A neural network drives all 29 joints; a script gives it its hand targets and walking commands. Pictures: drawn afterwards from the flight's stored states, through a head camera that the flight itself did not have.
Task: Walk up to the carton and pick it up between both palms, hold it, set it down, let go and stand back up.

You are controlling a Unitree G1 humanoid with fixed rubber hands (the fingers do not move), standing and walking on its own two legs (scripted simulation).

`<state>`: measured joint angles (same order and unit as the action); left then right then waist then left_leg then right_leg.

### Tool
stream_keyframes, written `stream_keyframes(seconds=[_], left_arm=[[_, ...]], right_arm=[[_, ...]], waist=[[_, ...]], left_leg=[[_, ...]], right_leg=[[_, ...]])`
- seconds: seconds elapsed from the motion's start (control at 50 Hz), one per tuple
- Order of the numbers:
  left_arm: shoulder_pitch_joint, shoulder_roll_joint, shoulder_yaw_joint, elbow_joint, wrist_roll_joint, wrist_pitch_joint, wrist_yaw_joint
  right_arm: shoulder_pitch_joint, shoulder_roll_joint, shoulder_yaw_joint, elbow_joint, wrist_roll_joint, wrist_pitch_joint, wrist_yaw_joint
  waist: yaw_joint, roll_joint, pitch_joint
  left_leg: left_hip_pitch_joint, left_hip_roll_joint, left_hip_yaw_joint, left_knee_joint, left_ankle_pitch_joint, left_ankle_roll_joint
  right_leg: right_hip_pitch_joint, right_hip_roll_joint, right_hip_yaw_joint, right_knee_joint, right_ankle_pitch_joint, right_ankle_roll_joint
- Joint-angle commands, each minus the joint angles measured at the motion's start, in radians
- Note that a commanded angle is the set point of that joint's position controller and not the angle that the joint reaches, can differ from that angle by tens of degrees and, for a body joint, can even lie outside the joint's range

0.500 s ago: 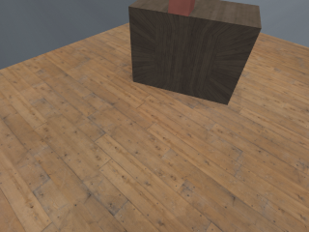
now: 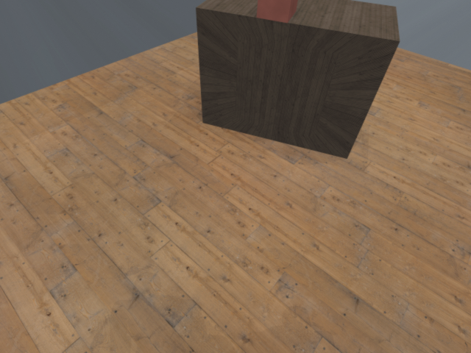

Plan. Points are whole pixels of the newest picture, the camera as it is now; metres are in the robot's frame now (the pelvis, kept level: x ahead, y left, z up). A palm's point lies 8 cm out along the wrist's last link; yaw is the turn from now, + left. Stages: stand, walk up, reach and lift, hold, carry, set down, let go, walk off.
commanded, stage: stand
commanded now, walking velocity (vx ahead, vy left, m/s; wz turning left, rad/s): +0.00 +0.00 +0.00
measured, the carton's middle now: out of the picture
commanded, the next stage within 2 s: none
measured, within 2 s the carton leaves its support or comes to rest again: neither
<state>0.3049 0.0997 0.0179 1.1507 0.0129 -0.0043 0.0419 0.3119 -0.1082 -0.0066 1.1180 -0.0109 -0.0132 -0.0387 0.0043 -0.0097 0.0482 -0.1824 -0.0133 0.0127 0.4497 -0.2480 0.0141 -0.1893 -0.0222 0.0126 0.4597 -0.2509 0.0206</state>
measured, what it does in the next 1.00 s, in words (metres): stands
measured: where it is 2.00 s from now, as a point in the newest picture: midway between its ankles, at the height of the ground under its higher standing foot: outside the picture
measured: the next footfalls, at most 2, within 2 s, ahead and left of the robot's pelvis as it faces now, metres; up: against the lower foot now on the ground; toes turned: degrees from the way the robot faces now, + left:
none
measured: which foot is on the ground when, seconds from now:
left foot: down 0.00-1.00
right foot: down 0.00-1.00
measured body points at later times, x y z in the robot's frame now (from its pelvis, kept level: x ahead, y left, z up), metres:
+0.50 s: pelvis +0.01 +0.00 +0.00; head +0.01 +0.01 +0.45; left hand -0.02 +0.20 -0.16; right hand -0.01 -0.20 -0.16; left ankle +0.00 +0.11 -0.74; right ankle +0.00 -0.13 -0.74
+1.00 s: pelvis +0.01 +0.01 +0.00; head +0.02 +0.01 +0.45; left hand -0.02 +0.21 -0.16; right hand -0.01 -0.20 -0.16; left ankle +0.00 +0.11 -0.74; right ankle +0.00 -0.13 -0.74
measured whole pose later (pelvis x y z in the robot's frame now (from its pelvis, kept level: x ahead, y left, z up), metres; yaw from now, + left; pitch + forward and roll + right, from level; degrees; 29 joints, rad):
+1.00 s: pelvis +0.01 +0.01 +0.00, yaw +0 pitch -2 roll +0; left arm 0.31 0.10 0.00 1.18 0.01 -0.01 0.04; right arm 0.31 -0.10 -0.01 1.15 -0.01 -0.02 -0.04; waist 0.00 -0.01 0.05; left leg -0.15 -0.02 0.01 0.43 -0.25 0.02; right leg -0.15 -0.03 0.01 0.43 -0.25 0.03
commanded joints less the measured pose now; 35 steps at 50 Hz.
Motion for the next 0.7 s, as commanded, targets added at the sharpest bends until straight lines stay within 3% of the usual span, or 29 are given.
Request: stream_keyframes(seconds=[0.0,0.68], left_arm=[[0.099,0.066,0.010,-0.006,0.000,-0.004,0.003],[0.097,0.066,-0.002,0.019,-0.003,-0.007,0.004]], right_arm=[[0.101,-0.067,-0.011,-0.007,0.000,-0.005,-0.003],[0.090,-0.065,-0.012,0.018,0.002,-0.009,-0.002]], waist=[[-0.001,0.006,0.045],[-0.005,0.009,0.049]], left_leg=[[-0.031,0.087,-0.082,-0.097,0.102,0.025],[-0.007,0.089,-0.087,-0.115,0.128,0.029]], right_leg=[[-0.026,-0.060,0.053,-0.081,0.114,-0.031],[0.004,-0.062,0.042,-0.100,0.135,-0.027]])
